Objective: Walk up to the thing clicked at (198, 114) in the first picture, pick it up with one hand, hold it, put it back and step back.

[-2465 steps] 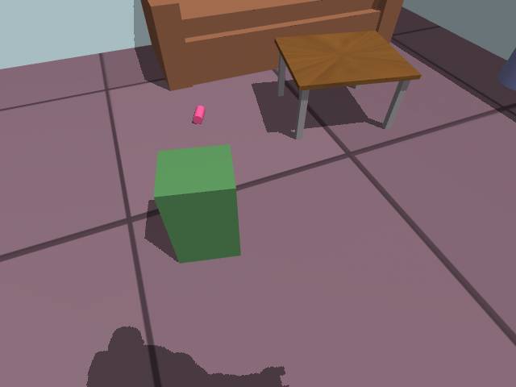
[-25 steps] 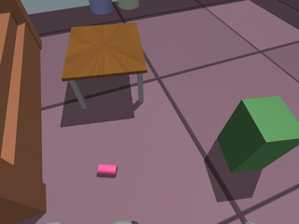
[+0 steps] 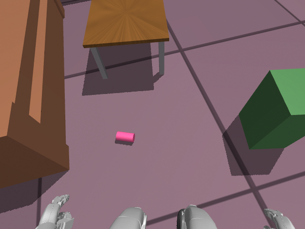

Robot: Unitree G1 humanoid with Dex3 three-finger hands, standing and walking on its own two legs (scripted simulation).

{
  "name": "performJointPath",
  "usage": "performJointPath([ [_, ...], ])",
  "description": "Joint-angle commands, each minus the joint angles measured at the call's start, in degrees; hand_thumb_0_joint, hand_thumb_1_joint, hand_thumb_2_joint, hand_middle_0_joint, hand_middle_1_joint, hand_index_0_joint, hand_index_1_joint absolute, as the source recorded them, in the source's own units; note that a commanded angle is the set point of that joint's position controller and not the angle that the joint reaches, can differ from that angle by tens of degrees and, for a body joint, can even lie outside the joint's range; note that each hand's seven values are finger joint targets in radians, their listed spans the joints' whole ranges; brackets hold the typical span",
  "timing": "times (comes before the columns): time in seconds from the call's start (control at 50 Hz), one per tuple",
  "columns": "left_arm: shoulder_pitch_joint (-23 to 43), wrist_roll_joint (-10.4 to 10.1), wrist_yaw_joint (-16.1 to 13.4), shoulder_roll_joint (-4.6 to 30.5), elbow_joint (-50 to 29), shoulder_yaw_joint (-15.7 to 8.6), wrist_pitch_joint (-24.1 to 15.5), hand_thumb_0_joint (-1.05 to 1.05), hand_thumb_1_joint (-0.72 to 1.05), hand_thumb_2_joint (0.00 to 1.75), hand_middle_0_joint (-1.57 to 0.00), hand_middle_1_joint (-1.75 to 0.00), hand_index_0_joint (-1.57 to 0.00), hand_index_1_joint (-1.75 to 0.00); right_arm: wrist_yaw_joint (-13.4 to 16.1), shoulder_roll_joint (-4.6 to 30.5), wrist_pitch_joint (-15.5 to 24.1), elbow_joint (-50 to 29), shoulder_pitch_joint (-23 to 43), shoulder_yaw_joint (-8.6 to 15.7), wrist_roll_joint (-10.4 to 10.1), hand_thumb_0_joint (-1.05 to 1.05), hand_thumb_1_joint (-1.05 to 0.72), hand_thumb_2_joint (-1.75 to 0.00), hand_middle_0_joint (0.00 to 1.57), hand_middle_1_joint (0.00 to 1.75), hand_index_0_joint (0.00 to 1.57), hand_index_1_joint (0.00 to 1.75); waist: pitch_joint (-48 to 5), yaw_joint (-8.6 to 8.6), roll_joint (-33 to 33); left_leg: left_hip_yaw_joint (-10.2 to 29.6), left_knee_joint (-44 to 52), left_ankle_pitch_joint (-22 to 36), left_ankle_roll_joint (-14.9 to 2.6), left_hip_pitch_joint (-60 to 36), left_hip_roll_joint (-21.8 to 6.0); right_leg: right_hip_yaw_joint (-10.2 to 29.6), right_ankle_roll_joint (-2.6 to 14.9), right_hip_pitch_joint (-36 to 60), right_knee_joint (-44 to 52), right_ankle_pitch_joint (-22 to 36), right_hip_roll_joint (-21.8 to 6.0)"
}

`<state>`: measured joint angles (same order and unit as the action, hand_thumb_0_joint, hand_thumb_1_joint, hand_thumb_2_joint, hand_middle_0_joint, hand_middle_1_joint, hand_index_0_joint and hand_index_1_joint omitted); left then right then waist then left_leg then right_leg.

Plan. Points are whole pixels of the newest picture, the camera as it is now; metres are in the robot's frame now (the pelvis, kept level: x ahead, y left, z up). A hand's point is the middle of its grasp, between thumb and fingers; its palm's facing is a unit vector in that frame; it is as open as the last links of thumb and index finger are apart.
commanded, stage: walk up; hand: left
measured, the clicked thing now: (125, 136) +0.64 +0.27 -0.73
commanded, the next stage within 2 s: stand in 1.94 s
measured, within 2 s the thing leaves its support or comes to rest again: neither
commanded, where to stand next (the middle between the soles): +0.24 +0.06 m, yaw -5 degrees
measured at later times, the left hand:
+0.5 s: hand out of the picture -0.10 +0.31 -0.15, palm faces -0.10 -0.91 -0.41, open 7.4 cm
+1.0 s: hand out of the picture -0.05 +0.31 -0.14, palm faces -0.06 -0.94 -0.34, open 7.4 cm
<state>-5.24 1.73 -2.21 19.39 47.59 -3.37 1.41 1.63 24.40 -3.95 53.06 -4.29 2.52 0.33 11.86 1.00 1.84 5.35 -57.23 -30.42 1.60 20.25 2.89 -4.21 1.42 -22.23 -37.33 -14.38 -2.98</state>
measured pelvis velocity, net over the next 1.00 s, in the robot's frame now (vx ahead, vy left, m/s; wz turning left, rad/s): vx -0.17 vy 0.04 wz -0.06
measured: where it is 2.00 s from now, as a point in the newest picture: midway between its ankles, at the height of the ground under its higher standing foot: outside the picture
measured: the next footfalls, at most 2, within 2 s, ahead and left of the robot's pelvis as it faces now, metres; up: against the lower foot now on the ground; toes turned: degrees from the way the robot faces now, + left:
left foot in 0.08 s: -0.02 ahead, +0.14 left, +0.00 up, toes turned -1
right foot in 0.48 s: -0.18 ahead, -0.10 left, +0.00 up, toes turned -5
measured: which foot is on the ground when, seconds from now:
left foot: up 0.00-0.06, down 0.08-0.52, up 0.54-0.76, down 0.78-1.00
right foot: down 0.00-0.10, up 0.12-0.46, down 0.48-0.82, up 0.84-1.00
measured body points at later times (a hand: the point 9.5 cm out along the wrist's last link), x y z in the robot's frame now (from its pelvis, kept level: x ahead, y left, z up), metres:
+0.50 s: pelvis -0.16 +0.03 +0.00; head -0.12 +0.02 +0.44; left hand -0.09 +0.35 -0.12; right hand -0.05 -0.30 -0.11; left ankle -0.06 +0.14 -0.72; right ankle -0.22 -0.09 -0.73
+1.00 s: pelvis -0.17 +0.04 +0.02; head -0.15 +0.07 +0.46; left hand -0.05 +0.35 -0.11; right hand -0.16 -0.27 -0.09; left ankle -0.17 +0.15 -0.72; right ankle -0.16 -0.11 -0.68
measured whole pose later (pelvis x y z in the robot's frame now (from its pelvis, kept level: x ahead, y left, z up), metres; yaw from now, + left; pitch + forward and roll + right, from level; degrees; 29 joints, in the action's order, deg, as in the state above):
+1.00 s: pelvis -0.17 +0.04 +0.02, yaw -3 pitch -3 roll +0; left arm -10.0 0.6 1.3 23.6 53.2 -4.6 0.5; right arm -0.5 19.8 2.9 56.0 -16.2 2.9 1.5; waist 5.0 -1.3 -3.3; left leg 0.4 -27.3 -15.5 -1.1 9.1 0.5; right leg 3.4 1.2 -22.0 -50.5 -24.1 -1.2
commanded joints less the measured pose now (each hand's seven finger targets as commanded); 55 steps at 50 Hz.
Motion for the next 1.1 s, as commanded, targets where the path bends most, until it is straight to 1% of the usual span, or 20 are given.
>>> performJointPath([
  [0.0, -5.0, -0.6, -1.4, 16.3, -3.3, -4.5, 0.5, 0.0, 0.9, 0.9, -0.2, -0.3, -0.2, -0.3, 0.4, 8.0, 1.7, -4.3, -2.5, 2.9, 1.0, 0.0, -0.9, -0.9, 0.2, 0.3, 0.2, 0.3, -18.8, 1.82, -14.2, -4.4, 17.9, 2.5, -0.39, 2.2, -1.4, 14.0, 8.71, 24.5, 2.3, 40.1, -12.7],
  [0.06, 0.1, -1.2, -0.5, 16.4, -5.3, -4.0, 1.3, 0.0, 0.9, 0.9, -0.2, -0.3, -0.2, -0.3, 0.0, 9.6, 1.7, -1.8, -8.9, 4.3, 1.4, 0.0, -0.9, -0.9, 0.2, 0.3, 0.2, 0.3, -18.5, -2.85, -7.6, -4.1, 32.4, 22.8, -2.82, -10.8, -3.9, 10.3, 3.46, 9.0, -2.0, 20.2, -9.1],
  [0.1, 3.1, -1.6, -0.9, 14.1, -6.6, -4.1, 1.5, 0.0, 0.9, 0.9, -0.2, -0.3, -0.2, -0.3, -0.6, 18.7, 1.3, -4.6, -3.3, 5.8, 2.0, 0.0, -0.9, -0.9, 0.2, 0.3, 0.2, 0.3, -15.8, -3.85, 13.4, 21.0, 37.4, 35.5, -16.2, -6.4, -24.3, 5.5, -1.35, -4.8, -23.2, -22.5, 7.1],
  [0.12, 4.3, -0.7, -1.3, 15.0, -5.8, -4.6, 1.6, 0.0, 0.9, 0.9, -0.2, -0.3, -0.2, -0.3, -0.4, 19.8, 1.7, -5.4, -1.1, 6.1, 1.9, 0.0, -0.9, -0.9, 0.2, 0.3, 0.2, 0.3, -13.6, -4.85, 13.9, 25.8, 39.9, 33.2, -20.48, 1.1, -28.4, 12.2, -1.49, -1.8, -33.2, -24.7, 7.0],
  [0.2, -5.7, -2.0, -0.1, 13.9, -1.7, -4.8, 1.8, 0.0, 0.9, 0.9, -0.2, -0.3, -0.2, -0.3, 0.5, 10.5, 2.3, -7.9, 6.6, 3.5, 2.2, 0.0, -0.9, -0.9, 0.2, 0.3, 0.2, 0.3, -8.6, 2.81, 4.7, 5.2, 33.8, 36.8, -11.51, -3.5, -15.5, 14.3, -0.63, -7.4, -38.6, -13.5, 8.7],
  [0.36, -5.7, -0.7, 1.3, 13.6, -0.9, -3.6, -1.3, 0.0, 0.9, 0.9, -0.2, -0.3, -0.2, -0.3, -0.6, 12.4, 3.3, -6.1, -1.9, 4.7, 1.8, 0.0, -0.9, -0.9, 0.2, 0.3, 0.2, 0.3, -16.7, -3.92, 9.3, 8.0, 34.4, 9.1, -14.64, -18.8, -17.6, 6.8, -3.67, -0.8, -6.2, -16.8, 3.3],
  [0.44, -15.5, -0.2, 1.6, 13.3, 6.4, -4.1, -2.5, 0.0, 0.9, 0.9, -0.2, -0.3, -0.2, -0.3, -1.4, 13.2, 2.0, -6.4, 0.4, 4.8, 1.8, 0.0, -0.9, -0.9, 0.2, 0.3, 0.2, 0.3, -14.8, 0.71, 7.5, 3.3, 30.0, 6.8, -10.73, -4.3, -15.1, 2.1, 0.38, 16.7, 16.7, -7.5, 4.4],
  [0.46, -16.0, 0.4, 1.4, 15.6, 7.0, -5.0, -2.8, 0.0, 0.9, 0.9, -0.2, -0.3, -0.2, -0.3, -1.5, 10.2, 2.1, -6.9, 0.1, 3.9, 1.5, 0.0, -0.9, -0.9, 0.2, 0.3, 0.2, 0.3, -14.0, 1.01, 0.5, 0.4, 23.1, 5.9, -7.56, 2.3, -11.7, 9.3, 1.69, 20.5, 18.4, -7.4, 1.6],
  [0.48, -14.8, 1.2, 1.3, 18.4, 6.0, -5.7, -3.0, 0.0, 0.9, 0.9, -0.2, -0.3, -0.2, -0.3, -1.6, 5.8, 2.4, -7.9, 0.0, 2.5, 1.0, 0.0, -0.9, -0.9, 0.2, 0.3, 0.2, 0.3, -11.4, 0.93, -12.8, -5.1, 12.5, 0.2, -3.19, 13.7, -4.6, 27.2, 4.91, 20.5, 21.8, -14.3, -8.8],
  [0.52, -4.5, 1.4, 1.5, 23.1, 1.6, -5.6, -2.5, 0.0, 0.9, 0.9, -0.2, -0.3, -0.2, -0.3, -1.0, 10.3, 2.5, -6.8, 3.8, 4.4, 0.9, 0.0, -0.9, -0.9, 0.2, 0.3, 0.2, 0.3, -0.6, 1.69, -12.9, 3.0, 3.6, -0.7, -0.81, 2.4, -3.9, 37.9, 12.95, -10.6, 29.0, -37.2, -20.2],
  [0.58, -0.6, 0.8, 1.1, 16.0, 0.8, -4.3, -3.6, 0.0, 0.9, 0.9, -0.2, -0.3, -0.2, -0.3, -1.7, 8.5, 3.4, -3.1, -2.2, 3.5, 0.1, 0.0, -0.9, -0.9, 0.2, 0.3, 0.2, 0.3, -1.6, -2.13, -9.4, 1.5, 4.1, 7.3, -0.86, 5.7, -0.1, 18.1, 7.44, 3.3, 22.8, -9.8, -8.6],
  [0.68, -6.0, 0.9, 2.1, 17.6, 1.0, -5.2, -3.4, 0.0, 0.9, 0.9, -0.2, -0.3, -0.2, -0.3, -2.0, 8.5, 5.1, -2.7, -2.3, 3.0, 0.9, 0.0, -0.9, -0.9, 0.2, 0.3, 0.2, 0.3, -5.7, 1.83, -13.3, -4.5, 18.0, 4.5, 0.25, 3.5, -2.6, 16.7, 7.83, 12.0, 20.7, -12.5, -9.4],
  [0.74, -4.0, -0.1, 2.5, 17.0, 0.2, -4.7, -2.4, 0.0, 0.9, 0.9, -0.2, -0.3, -0.2, -0.3, -1.6, 7.4, 6.5, -0.2, -9.5, 3.5, 1.2, 0.0, -0.9, -0.9, 0.2, 0.3, 0.2, 0.3, -10.2, -1.91, -10.7, -6.9, 35.6, 13.7, -1.27, -8.2, -1.3, 13.2, 6.76, 12.4, 10.7, 0.5, -8.9],
  [0.76, -5.9, -0.2, 2.6, 13.8, 0.4, -3.5, -2.0, 0.0, 0.9, 0.9, -0.2, -0.3, -0.2, -0.3, -1.1, 8.4, 7.2, 0.9, -11.4, 4.3, 1.3, 0.0, -0.9, -0.9, 0.2, 0.3, 0.2, 0.3, -12.7, -2.12, -4.9, -2.9, 39.2, 16.8, -1.74, -15.6, -2.4, 9.8, 4.72, 9.8, 2.2, 5.7, -6.2],
  [0.78, -7.5, -0.8, 2.7, 10.2, -0.2, -2.6, -2.1, 0.0, 0.9, 0.9, -0.2, -0.3, -0.2, -0.3, -0.8, 11.9, 7.8, 0.8, -13.1, 5.4, 2.0, 0.0, -0.9, -0.9, 0.2, 0.3, 0.2, 0.3, -14.8, -1.96, 6.3, 12.6, 42.7, 15.7, -4.72, -21.6, -12.4, 5.1, 1.53, 1.4, -10.5, -1.4, -0.2],
  [0.8, -6.3, -1.3, 2.5, 10.1, -0.2, -2.6, -1.7, 0.0, 0.9, 0.9, -0.2, -0.3, -0.2, -0.3, -0.7, 16.6, 8.0, -0.5, -11.5, 6.1, 2.4, 0.0, -0.9, -0.9, 0.2, 0.3, 0.2, 0.3, -12.5, -1.87, 9.1, 28.3, 43.7, 8.8, -11.75, -23.4, -21.8, 3.0, 0.37, -11.4, -15.7, -16.8, 4.5],
  [0.82, -3.4, -0.9, 1.9, 15.3, 0.7, -4.0, -1.7, 0.0, 0.9, 0.9, -0.2, -0.3, -0.2, -0.3, -1.0, 18.4, 7.9, -0.3, -12.3, 6.7, 1.7, 0.0, -0.9, -0.9, 0.2, 0.3, 0.2, 0.3, -9.5, -3.71, 6.1, 31.8, 43.7, 4.3, -17.09, -15.4, -24.9, 9.9, 0.69, -8.1, -18.7, -18.9, 1.2],
  [0.9, -5.9, -1.5, 2.7, 13.8, 1.4, -3.5, -2.2, 0.0, 0.9, 0.9, -0.2, -0.3, -0.2, -0.3, -0.7, 11.0, 8.6, -1.9, -9.4, 4.4, 1.3, 0.0, -0.9, -0.9, 0.2, 0.3, 0.2, 0.3, -7.7, -0.39, 5.2, 11.3, 40.1, 23.3, -11.17, -15.9, -15.2, 10.2, 0.81, -8.4, -16.6, -10.5, 0.0],
  [1.0, -2.4, -1.6, 2.8, 11.6, 1.8, -2.7, -2.7, 0.0, 0.9, 0.9, -0.2, -0.3, -0.2, -0.3, -0.6, 10.1, 7.6, -2.3, -8.4, 3.7, 1.1, 0.0, -0.9, -0.9, 0.2, 0.3, 0.2, 0.3, -8.7, -1.91, 9.4, 3.0, 35.7, 41.9, -11.22, -9.3, -14.0, 3.1, -1.44, 3.5, -3.3, -5.3, 0.4],
  [1.08, -5.6, -1.3, 1.9, 11.9, 5.2, -3.2, -3.1, 0.0, 0.9, 0.9, -0.2, -0.3, -0.2, -0.3, -0.5, 9.1, 5.7, -2.8, -5.4, 2.7, 0.0, 0.0, -0.9, -0.9, 0.2, 0.3, 0.2, 0.3, -11.8, 0.29, 6.3, 0.1, 26.3, 33.9, -7.6, -1.3, -10.2, 0.4, -0.66, 17.9, 8.8, 6.6, 3.9],
])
